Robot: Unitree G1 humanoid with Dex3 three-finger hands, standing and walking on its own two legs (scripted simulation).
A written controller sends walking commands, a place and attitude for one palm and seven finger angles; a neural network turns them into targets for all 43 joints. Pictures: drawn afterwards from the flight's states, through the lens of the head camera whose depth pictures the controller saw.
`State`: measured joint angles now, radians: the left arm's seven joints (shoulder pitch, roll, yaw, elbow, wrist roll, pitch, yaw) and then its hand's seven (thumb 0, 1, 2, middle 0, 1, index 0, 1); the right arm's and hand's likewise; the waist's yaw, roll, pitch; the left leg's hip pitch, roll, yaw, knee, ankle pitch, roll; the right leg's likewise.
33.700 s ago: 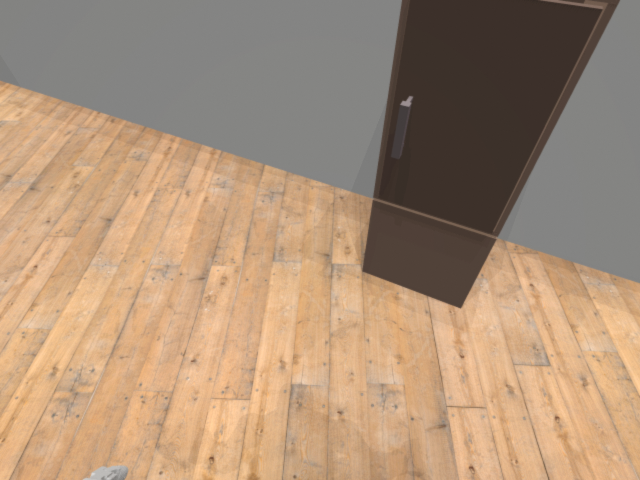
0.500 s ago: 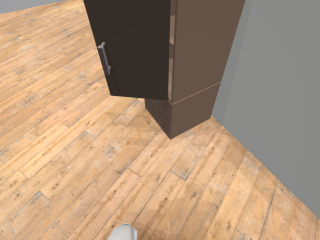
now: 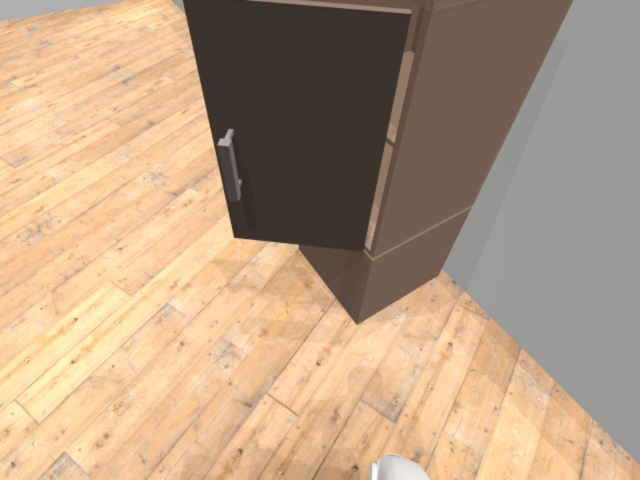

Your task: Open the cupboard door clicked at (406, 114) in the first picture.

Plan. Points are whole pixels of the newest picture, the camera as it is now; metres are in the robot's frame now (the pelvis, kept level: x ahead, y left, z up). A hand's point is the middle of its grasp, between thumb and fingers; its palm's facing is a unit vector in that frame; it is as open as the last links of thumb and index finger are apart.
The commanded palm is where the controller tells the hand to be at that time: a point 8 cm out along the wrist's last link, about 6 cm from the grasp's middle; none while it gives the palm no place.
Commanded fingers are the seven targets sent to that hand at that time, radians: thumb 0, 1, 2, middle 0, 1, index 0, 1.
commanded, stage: take the last steps up to it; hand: left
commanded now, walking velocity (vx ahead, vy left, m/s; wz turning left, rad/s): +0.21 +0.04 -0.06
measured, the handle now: (232, 166) +0.70 +0.24 -0.07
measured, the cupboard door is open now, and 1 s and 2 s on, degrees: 51 51 51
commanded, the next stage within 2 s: come to a stop and stand still in 0.14 s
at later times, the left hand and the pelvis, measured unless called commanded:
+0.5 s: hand (218, 426) +0.22 +0.17 -0.18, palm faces +0.01 -0.98 -0.21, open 7.2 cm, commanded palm none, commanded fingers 0.00 0.90 0.90 -0.20 -0.30 -0.20 -0.30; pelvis +0.13 -0.01 -0.01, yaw -1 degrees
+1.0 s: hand out of the picture +0.14 +0.17 -0.18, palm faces -0.01 -0.98 -0.22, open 7.4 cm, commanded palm none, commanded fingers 0.00 0.90 0.90 -0.20 -0.30 -0.20 -0.30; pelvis +0.12 -0.01 -0.01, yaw -2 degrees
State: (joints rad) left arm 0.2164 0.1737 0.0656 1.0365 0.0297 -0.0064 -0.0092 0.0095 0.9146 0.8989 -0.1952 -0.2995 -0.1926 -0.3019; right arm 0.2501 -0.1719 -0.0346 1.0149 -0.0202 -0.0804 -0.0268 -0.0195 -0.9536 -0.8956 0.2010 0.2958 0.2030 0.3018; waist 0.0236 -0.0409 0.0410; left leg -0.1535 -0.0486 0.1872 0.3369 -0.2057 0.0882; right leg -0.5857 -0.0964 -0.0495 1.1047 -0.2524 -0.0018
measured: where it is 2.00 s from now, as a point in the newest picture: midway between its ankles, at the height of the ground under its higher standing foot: outside the picture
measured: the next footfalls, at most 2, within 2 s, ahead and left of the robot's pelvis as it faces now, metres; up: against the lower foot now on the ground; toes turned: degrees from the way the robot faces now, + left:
right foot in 0.24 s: +0.18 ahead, -0.12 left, +0.00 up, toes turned -7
left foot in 0.56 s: +0.21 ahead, +0.12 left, +0.00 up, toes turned +1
